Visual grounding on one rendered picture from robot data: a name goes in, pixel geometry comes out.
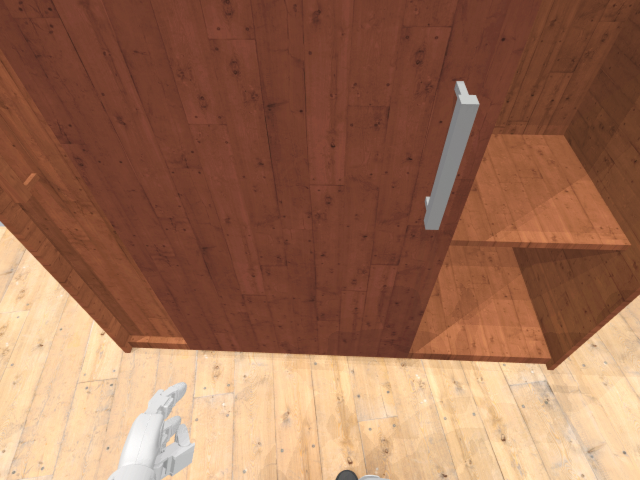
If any wardrobe door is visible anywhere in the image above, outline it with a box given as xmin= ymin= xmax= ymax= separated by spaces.
xmin=0 ymin=49 xmax=182 ymax=337
xmin=0 ymin=0 xmax=542 ymax=358

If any robot left hand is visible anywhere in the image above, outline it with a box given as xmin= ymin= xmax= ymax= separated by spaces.
xmin=117 ymin=382 xmax=195 ymax=480

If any handle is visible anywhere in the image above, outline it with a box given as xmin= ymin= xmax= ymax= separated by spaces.
xmin=0 ymin=155 xmax=32 ymax=203
xmin=424 ymin=81 xmax=480 ymax=230

